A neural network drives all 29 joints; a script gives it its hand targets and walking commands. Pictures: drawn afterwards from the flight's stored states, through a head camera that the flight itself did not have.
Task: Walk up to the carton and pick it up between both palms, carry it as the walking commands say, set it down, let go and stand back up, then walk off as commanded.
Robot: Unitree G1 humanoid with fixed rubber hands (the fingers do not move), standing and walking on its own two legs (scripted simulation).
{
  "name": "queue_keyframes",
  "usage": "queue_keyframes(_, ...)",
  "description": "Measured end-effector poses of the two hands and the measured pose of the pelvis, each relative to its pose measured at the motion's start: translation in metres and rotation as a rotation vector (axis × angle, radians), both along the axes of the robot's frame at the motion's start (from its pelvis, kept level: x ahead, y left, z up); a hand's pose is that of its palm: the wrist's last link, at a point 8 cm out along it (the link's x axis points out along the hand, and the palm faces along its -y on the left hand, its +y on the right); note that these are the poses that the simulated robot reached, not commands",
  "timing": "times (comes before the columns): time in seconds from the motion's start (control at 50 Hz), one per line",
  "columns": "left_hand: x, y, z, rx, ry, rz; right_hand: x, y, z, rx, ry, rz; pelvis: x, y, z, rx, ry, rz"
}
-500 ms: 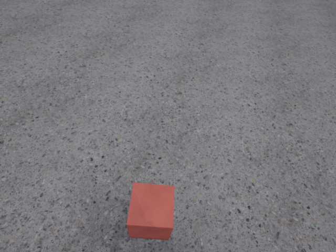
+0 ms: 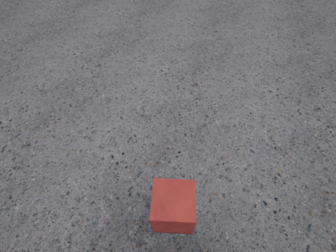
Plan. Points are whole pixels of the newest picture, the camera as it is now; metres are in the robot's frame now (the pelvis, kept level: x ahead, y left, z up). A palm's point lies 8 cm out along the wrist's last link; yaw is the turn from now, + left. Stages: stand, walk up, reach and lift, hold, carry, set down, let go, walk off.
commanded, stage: walk up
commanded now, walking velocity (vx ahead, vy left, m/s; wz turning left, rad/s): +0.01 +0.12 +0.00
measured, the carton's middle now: (173, 207) +0.41 +0.02 -0.63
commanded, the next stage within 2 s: stand in 2.00 s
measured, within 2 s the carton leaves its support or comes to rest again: neither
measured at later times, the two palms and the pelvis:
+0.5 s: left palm out of the picture +0.03 +0.27 -0.14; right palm out of the picture +0.05 -0.20 -0.11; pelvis +0.00 +0.03 +0.02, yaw +1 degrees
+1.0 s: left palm out of the picture +0.00 +0.21 -0.13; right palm out of the picture -0.02 -0.20 -0.13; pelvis +0.01 +0.01 +0.02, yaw +0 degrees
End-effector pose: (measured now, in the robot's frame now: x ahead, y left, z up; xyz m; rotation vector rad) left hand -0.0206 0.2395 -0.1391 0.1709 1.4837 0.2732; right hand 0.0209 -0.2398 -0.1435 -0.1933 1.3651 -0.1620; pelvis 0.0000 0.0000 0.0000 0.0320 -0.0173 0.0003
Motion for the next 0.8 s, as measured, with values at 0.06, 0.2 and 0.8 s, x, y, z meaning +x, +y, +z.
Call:
queue_keyframes(0.06,0.010,-0.004,-0.001,-0.003,-0.005,-0.011,0.002,0.000,-0.001,-0.004,0.000,-0.004,0.004,-0.001,0.000,0.003,-0.005,0.004)
queue_keyframes(0.2,0.031,-0.007,-0.001,-0.003,-0.121,0.000,0.018,0.002,-0.002,0.008,0.028,0.052,-0.001,0.003,0.000,-0.017,0.005,0.036)
queue_keyframes(0.8,0.044,-0.012,0.013,-0.091,-0.093,-0.086,-0.006,0.039,0.017,0.070,0.006,-0.072,0.009,0.013,0.022,-0.034,-0.015,0.008)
